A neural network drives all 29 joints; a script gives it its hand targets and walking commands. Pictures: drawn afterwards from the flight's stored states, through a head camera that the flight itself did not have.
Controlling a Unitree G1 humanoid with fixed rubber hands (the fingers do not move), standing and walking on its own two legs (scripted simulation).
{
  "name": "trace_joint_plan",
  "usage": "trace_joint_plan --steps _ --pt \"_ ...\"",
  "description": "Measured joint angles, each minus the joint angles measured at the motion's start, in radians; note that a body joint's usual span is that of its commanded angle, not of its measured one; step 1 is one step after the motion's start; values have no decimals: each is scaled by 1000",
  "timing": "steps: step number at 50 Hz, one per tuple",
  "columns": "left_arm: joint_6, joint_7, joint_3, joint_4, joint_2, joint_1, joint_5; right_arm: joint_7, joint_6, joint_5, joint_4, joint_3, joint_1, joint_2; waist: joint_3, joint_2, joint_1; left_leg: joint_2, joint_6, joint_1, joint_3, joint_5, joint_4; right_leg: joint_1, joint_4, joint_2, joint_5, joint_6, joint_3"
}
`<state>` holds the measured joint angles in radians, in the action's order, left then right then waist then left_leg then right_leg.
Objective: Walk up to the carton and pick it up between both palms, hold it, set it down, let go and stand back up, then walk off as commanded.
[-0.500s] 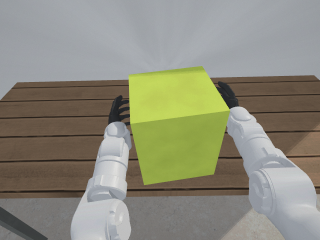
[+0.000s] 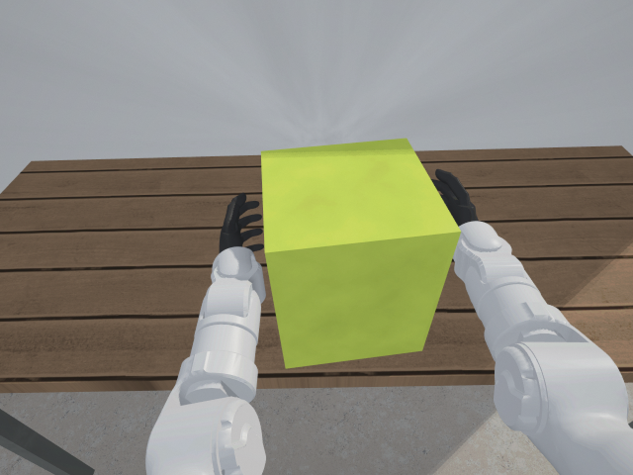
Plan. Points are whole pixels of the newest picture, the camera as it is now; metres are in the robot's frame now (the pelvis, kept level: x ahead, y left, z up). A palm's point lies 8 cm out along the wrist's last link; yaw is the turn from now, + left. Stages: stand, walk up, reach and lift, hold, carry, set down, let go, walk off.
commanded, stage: set down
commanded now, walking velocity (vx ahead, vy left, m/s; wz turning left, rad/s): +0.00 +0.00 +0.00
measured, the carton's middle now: (345, 255) +0.42 -0.03 +0.07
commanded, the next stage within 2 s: none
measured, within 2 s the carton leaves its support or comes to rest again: neither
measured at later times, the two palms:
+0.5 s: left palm (235, 253) +0.39 +0.12 +0.11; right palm (460, 227) +0.41 -0.18 +0.12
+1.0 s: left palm (235, 253) +0.39 +0.13 +0.10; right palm (460, 229) +0.41 -0.18 +0.12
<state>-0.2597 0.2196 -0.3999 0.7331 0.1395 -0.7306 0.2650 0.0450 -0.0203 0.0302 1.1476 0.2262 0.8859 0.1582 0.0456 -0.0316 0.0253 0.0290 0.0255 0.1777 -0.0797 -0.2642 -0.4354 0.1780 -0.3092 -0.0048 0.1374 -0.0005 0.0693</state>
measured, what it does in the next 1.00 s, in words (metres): stands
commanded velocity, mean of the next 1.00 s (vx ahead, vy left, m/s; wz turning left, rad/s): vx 0.00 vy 0.00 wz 0.00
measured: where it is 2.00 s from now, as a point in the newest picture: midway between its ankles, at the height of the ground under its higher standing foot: outside the picture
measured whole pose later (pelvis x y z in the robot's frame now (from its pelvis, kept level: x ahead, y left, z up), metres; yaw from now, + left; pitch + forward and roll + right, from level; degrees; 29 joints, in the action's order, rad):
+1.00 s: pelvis +0.00 +0.00 +0.00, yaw -1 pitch +1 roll -2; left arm -0.19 0.18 -0.39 0.70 0.13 -0.70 0.31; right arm 0.12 0.06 0.09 1.14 0.31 0.87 0.15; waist 0.01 -0.03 0.03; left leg 0.03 0.03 0.18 -0.07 -0.26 -0.43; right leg 0.18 -0.31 0.00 0.14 0.00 0.06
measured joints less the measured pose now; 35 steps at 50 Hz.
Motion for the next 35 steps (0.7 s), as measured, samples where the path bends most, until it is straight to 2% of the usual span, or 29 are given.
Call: trace_joint_plan --steps 35 --pt "67 -57 -53 -41 26 28 60 67 75 78 -1 83 -11 -10 -14 0 0 0 0 0 6 0 4 4 0 0 0 0 -5"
